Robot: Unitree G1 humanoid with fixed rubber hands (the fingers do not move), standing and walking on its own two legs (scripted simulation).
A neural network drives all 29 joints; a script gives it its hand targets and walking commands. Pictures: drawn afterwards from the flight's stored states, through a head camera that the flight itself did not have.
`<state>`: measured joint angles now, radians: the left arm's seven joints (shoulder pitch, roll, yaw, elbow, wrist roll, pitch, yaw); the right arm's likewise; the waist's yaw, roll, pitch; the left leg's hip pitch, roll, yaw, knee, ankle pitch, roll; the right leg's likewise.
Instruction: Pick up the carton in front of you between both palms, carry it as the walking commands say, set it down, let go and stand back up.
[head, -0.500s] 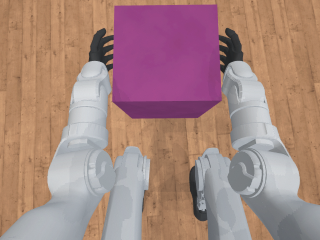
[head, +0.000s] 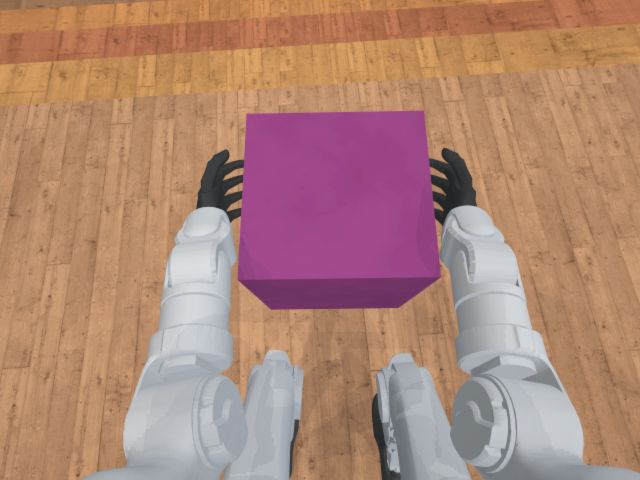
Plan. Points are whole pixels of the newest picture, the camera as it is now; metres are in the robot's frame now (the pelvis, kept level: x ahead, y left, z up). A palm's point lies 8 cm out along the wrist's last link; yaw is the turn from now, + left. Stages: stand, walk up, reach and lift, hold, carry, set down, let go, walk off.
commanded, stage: reach and lift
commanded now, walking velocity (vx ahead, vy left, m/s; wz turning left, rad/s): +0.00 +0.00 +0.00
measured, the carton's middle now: (334, 226) +0.45 +0.01 -0.11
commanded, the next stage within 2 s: hold in 1.88 s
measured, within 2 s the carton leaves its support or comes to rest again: neither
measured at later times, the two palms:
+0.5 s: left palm (168, 192) +0.40 +0.16 +0.12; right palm (536, 191) +0.40 -0.14 +0.12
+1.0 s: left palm (80, 158) +0.36 +0.15 +0.23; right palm out of the picture +0.36 -0.15 +0.23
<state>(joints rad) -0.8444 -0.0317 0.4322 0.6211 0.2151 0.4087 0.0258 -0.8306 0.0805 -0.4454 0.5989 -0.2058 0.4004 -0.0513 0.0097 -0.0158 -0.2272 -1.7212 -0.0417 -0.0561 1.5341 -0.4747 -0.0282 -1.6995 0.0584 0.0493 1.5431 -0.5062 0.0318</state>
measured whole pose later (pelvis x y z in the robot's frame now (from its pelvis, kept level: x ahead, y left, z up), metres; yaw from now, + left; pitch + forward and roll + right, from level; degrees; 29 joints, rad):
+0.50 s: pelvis +0.05 +0.00 +0.14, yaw +0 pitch +20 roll +0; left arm -0.48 -0.12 0.36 0.55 0.22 0.39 0.02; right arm -0.47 0.14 -0.36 0.54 -0.22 0.38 -0.03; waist 0.01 -0.01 -0.17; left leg -0.95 -0.03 -0.06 0.98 -0.38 -0.01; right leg -0.93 0.04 0.07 0.99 -0.40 0.01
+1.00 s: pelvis +0.06 +0.00 +0.21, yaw +0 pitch -4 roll +0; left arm -0.32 -0.17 0.32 0.41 0.30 0.60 -0.01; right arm -0.32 0.17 -0.31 0.42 -0.29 0.60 0.02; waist 0.00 0.00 -0.02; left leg -0.20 -0.01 -0.06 0.48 -0.22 -0.01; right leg -0.18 0.02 0.07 0.49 -0.24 0.01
